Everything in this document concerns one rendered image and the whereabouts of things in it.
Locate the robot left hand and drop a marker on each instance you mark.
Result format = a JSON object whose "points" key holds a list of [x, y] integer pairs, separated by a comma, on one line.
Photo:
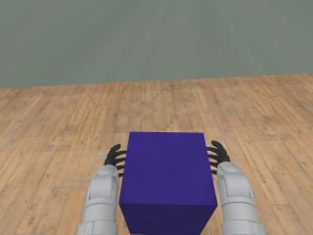
{"points": [[111, 158]]}

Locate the carton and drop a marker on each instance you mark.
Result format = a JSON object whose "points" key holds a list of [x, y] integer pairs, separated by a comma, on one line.
{"points": [[167, 186]]}

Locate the robot left forearm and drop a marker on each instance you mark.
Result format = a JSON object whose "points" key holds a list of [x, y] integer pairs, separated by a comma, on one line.
{"points": [[99, 217]]}

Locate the robot right hand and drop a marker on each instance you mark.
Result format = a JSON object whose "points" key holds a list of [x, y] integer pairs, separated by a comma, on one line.
{"points": [[221, 155]]}

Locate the robot right forearm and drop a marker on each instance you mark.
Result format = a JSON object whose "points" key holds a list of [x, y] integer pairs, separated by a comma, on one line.
{"points": [[237, 201]]}

